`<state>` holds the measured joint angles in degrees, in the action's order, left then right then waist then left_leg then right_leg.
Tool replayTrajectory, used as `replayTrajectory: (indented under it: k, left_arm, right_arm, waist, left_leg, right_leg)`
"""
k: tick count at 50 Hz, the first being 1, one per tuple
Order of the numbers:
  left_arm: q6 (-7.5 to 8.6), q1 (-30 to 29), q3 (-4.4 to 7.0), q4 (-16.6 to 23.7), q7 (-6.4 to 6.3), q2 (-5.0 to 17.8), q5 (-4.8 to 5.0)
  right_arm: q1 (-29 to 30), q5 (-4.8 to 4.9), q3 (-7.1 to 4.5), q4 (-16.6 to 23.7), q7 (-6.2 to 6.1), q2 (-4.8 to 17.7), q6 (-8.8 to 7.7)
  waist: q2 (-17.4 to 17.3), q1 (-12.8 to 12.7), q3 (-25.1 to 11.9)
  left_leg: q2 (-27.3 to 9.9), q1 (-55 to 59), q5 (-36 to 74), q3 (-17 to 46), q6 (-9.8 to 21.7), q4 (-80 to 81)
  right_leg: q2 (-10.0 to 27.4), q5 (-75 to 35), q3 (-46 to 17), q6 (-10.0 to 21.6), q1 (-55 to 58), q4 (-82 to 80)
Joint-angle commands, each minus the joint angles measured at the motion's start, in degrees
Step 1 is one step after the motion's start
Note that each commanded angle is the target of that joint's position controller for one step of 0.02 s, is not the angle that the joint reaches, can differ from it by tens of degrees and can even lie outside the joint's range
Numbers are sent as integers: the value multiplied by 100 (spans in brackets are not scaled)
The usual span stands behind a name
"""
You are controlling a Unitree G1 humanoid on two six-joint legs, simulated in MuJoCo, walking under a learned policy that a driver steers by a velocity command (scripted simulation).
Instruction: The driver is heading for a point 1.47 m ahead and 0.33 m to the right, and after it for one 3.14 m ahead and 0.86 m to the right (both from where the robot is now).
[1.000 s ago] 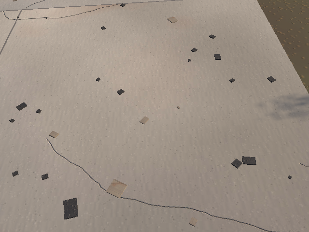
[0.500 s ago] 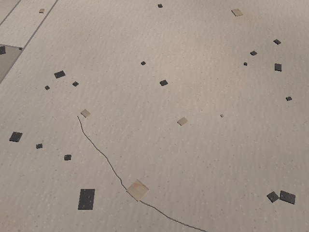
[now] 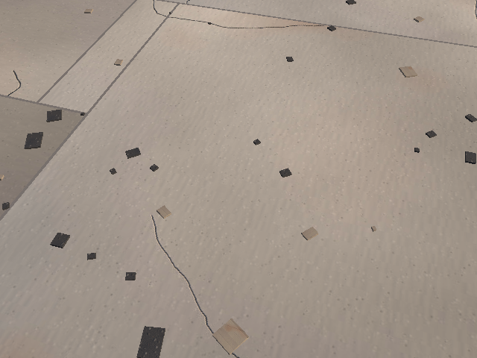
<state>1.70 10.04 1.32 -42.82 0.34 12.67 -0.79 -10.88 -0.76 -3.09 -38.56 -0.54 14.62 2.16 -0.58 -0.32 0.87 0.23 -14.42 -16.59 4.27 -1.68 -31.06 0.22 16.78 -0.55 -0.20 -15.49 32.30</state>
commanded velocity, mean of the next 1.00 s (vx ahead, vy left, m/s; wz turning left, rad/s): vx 0.18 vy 0.00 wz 0.02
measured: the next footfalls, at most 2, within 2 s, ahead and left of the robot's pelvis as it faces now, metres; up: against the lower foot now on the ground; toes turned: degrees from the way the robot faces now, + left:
right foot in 0.90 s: +0.36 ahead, -0.10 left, +0.00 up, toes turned +0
left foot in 1.26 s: +0.32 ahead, +0.12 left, +0.00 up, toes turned +0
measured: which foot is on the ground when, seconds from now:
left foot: down 0.00-0.92, up 0.94-1.00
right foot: down 0.00-0.56, up 0.58-0.88, down 0.90-1.00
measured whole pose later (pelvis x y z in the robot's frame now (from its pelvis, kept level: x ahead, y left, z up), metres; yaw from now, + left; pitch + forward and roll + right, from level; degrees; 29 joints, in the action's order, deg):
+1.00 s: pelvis +0.20 -0.02 -0.01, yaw +1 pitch +2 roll +1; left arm 4.1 2.6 1.6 -42.2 2.0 14.5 -0.4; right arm -21.9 0.7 -2.7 -47.3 -1.5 15.1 -1.9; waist -0.5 2.7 2.5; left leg 0.9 -14.7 -32.3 4.9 -2.7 -60.6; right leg -1.5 6.6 1.7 3.4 -27.2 31.9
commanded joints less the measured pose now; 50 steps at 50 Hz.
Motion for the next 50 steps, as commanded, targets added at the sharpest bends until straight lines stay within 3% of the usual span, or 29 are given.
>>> replayTrajectory:
  k: [1,6,14,15,17,20,24,26,27,28,29,30,31,32,33,35,37,38,39,41,44,45,46,47,48,49,50]
  left_arm:
    - [40,-139,174,350,-6,683,3]
    - [-20,-115,173,313,-41,633,4]
    - [-17,-77,174,108,-82,568,17]
    - [-27,21,168,34,-90,538,12]
    - [-56,120,229,-38,-123,697,78]
    - [68,351,252,-72,-152,747,160]
    - [205,703,339,-213,-98,1059,184]
    - [178,382,304,-109,-58,1032,225]
    - [170,-39,244,29,-42,860,240]
    - [230,-360,143,205,-45,521,244]
    - [379,-535,143,405,-65,492,227]
    - [489,-630,222,462,-71,795,237]
    - [527,-461,255,412,-35,848,312]
    - [530,-386,212,365,10,730,334]
    - [521,-491,187,386,60,648,294]
    - [478,-652,148,434,170,476,252]
    - [462,-836,61,495,262,247,176]
    - [468,-966,16,540,298,143,141]
    - [465,-1047,22,569,314,180,132]
    - [414,-924,123,591,299,509,171]
    - [353,-30,326,300,178,953,65]
    - [342,438,385,172,115,1108,25]
    - [332,990,444,116,47,1562,-114]
    - [298,1002,358,85,94,1523,-177]
    - [242,660,331,138,145,1246,7]
    - [220,147,267,180,160,995,125]
    - [206,-244,179,201,160,753,117]
  right_arm:
    - [90,-33,-124,353,0,477,-104]
    - [33,-14,-108,277,-47,446,-181]
    - [-126,-9,-82,133,-120,360,-218]
    - [-238,-11,-73,64,-128,318,-208]
    - [-369,39,-117,13,-154,415,-192]
    - [-420,132,-89,56,-146,308,-388]
    - [-256,234,-63,123,-21,74,-719]
    - [-562,235,-72,17,26,58,-786]
    - [-1080,228,-118,-176,44,159,-810]
    - [-1600,203,-232,-372,46,533,-842]
    - [-2171,215,-403,-518,101,1107,-847]
    - [-2391,135,-361,-508,121,1008,-850]
    - [-2265,68,-285,-488,111,794,-843]
    - [-2148,46,-244,-435,103,671,-821]
    - [-2027,69,-194,-443,99,579,-773]
    - [-1841,95,-91,-471,71,344,-658]
    - [-1553,125,-71,-438,-15,386,-567]
    - [-1455,129,-91,-434,-62,513,-543]
    - [-1543,116,-137,-480,-92,709,-536]
    - [-1555,155,-207,-556,-115,970,-553]
    - [-1149,205,-212,-493,-123,908,-591]
    - [-1186,164,-188,-485,-122,826,-593]
    - [-1555,-45,-63,-384,-124,447,-588]
    - [-2752,44,99,-659,-94,-108,-564]
    - [-2739,157,-35,-878,-76,449,-494]
    - [-2053,220,-87,-754,-89,634,-411]
    - [-1570,167,-100,-672,-156,654,-334]
  waist:
    - [-32,-4,-308]
    - [-153,-29,-187]
    - [5,1,-119]
    - [21,5,-228]
    - [110,10,56]
    - [269,-48,551]
    - [1024,-80,464]
    - [1055,174,535]
    - [915,459,494]
    - [21,599,453]
    - [-1444,719,294]
    - [-1507,823,314]
    - [-952,611,309]
    - [-605,522,213]
    - [-361,473,277]
    - [-445,372,346]
    - [-450,301,439]
    - [-490,284,406]
    - [-622,305,282]
    - [-833,152,86]
    - [-658,-417,-427]
    - [-457,-629,-713]
    - [715,-581,-1516]
    - [1916,-94,-2547]
    - [1290,-125,-2287]
    - [817,-101,-1325]
    - [353,-33,-883]
  left_leg:
    - [-223,104,1096,239,237,317]
    - [-224,-47,856,262,199,359]
    - [-189,-20,708,232,176,350]
    - [-129,23,186,171,193,374]
    - [42,-328,-1523,41,337,291]
    - [-18,-945,-2214,55,511,71]
    - [116,-1168,-883,-512,502,-959]
    - [94,-195,-811,-478,721,-315]
    - [7,508,-691,-287,820,176]
    - [-475,1079,-1034,773,1060,735]
    - [-1479,2025,-609,2626,1596,1512]
    - [-2040,2542,324,3541,2012,1709]
    - [-2043,2787,686,3238,1973,1504]
    - [-1940,2914,937,2771,1852,1481]
    - [-1846,2839,1314,2324,1709,1585]
    - [-1524,2323,1720,1509,1414,1937]
    - [-1085,1520,2642,649,1204,1990]
    - [-862,1036,2979,266,1087,1970]
    - [-815,778,3185,139,1042,1961]
    - [-1011,664,3308,201,957,1863]
    - [-858,850,4130,84,595,738]
    - [-601,552,3793,-48,402,-94]
    - [-104,-527,1326,-260,111,-1905]
    - [439,-1231,-2354,227,-118,-3678]
    - [210,-1297,-2112,509,-162,-4210]
    - [-41,-1760,-1791,172,-156,-4270]
    - [-265,-1705,-1396,78,-152,-3967]
  right_leg:
    - [286,-821,-286,148,112,-438]
    - [234,-654,-237,146,149,-409]
    - [201,-502,-219,91,96,-462]
    - [149,31,-171,104,116,-501]
    - [55,1646,-174,266,-170,-517]
    - [374,2746,-749,636,-418,-764]
    - [1463,3059,-2483,1316,4,-1678]
    - [1319,2580,-2188,1194,-669,-1622]
    - [959,2034,-1566,911,-1081,-1210]
    - [260,1145,-551,461,-1635,22]
    - [-278,527,244,94,-2604,1804]
    - [-210,1516,-180,111,-3611,2955]
    - [37,1482,-348,257,-4066,3623]
    - [205,1108,-308,375,-4303,3836]
    - [369,771,-253,429,-4403,3687]
    - [528,255,-78,378,-3903,2914]
    - [314,-416,253,194,-2975,1802]
    - [144,-849,419,128,-2269,1138]
    - [-19,-1263,497,60,-1657,711]
    - [-126,-1828,321,77,-858,331]
    - [-284,-2261,229,398,386,-242]
    - [-73,-2945,117,533,1183,-359]
    - [1194,-5037,-1140,985,2718,33]
    - [2460,-5468,-3085,1997,3394,-495]
    - [2181,-3916,-3196,1959,2628,-1006]
    - [1917,-2756,-2493,1728,1861,-1180]
    - [1621,-2164,-2056,1508,1102,-1366]
Velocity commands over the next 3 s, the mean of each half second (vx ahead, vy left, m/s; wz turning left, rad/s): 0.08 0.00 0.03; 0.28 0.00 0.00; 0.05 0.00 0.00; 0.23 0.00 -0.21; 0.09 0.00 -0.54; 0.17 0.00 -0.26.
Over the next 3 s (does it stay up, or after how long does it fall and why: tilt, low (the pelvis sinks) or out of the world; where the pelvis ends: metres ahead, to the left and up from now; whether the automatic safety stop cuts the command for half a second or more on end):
stays up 0.58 -0.04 0.01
